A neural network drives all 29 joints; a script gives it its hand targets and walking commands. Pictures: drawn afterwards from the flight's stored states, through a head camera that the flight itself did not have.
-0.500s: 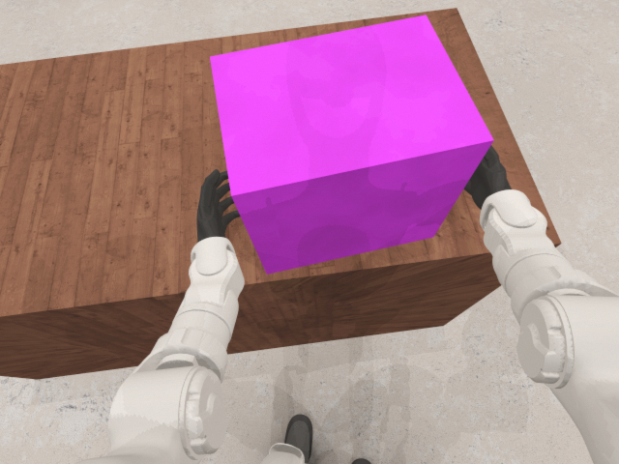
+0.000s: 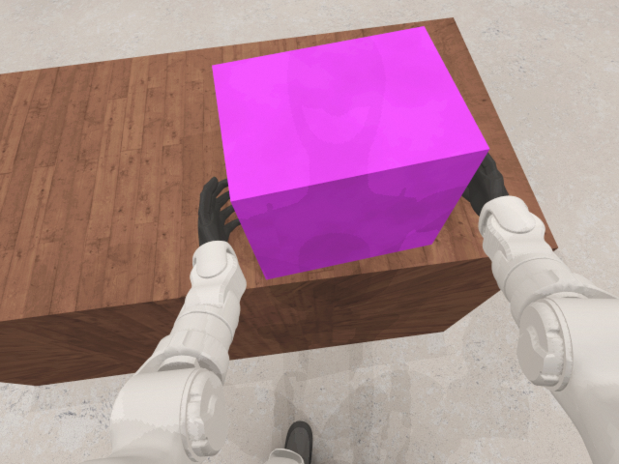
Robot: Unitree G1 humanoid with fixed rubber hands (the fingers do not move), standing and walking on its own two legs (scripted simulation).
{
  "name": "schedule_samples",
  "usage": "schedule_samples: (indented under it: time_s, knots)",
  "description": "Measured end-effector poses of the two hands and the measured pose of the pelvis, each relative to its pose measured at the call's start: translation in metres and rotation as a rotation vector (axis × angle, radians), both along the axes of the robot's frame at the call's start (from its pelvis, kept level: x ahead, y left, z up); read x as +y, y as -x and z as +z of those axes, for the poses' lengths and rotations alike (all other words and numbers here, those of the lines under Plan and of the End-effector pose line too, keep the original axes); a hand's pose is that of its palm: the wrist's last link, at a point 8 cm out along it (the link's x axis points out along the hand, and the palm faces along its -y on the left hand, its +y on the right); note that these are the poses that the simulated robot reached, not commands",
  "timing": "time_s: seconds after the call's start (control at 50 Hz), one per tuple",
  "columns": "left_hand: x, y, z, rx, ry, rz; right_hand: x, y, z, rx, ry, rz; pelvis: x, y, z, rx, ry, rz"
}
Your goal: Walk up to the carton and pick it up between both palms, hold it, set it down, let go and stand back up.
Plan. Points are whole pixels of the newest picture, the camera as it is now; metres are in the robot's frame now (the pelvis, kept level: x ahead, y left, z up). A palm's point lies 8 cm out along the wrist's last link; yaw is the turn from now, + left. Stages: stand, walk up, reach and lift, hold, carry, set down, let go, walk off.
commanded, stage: reach and lift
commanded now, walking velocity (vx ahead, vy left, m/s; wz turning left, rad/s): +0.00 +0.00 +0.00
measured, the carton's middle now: (336, 166) +0.52 +0.05 +0.00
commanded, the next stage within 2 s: none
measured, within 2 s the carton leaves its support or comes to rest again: leaves its support in 0.98 s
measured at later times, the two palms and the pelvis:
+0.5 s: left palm (215, 252) +0.39 +0.20 -0.02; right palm (490, 209) +0.47 -0.14 +0.01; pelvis -0.01 +0.00 +0.00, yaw +0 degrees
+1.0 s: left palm (198, 285) +0.34 +0.21 -0.02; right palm (491, 244) +0.41 -0.14 +0.02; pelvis -0.04 +0.02 +0.00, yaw -1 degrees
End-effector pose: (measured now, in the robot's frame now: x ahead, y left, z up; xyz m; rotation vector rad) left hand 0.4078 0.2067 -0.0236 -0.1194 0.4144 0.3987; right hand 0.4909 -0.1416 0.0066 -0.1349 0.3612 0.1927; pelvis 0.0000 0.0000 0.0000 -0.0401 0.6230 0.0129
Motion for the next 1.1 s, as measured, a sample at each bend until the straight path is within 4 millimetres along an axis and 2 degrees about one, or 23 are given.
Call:
schedule_samples:
  time_s: [0.24,0.52,0.88,1.1]
  knots:
    - [-0.001,0.005,0.0,0.002,0.021,0.001,-0.001,0.006,0.001,-0.012,0.029,-0.007,0.002,0.001,0.0,-0.001,0.002,-0.001]
    - [-0.004,0.022,0.0,0.013,0.053,0.0,-0.004,0.025,0.002,-0.013,0.055,-0.023,0.005,0.007,0.0,-0.01,0.008,-0.003]
    - [-0.001,0.057,0.003,0.043,0.083,-0.014,-0.001,0.065,0.008,0.019,0.096,-0.033,0.014,0.031,0.0,-0.056,0.019,-0.005]
    - [0.009,0.079,0.015,0.04,0.095,0.018,0.012,0.089,0.022,0.041,0.102,-0.044,0.022,0.05,0.0,-0.105,0.028,-0.005]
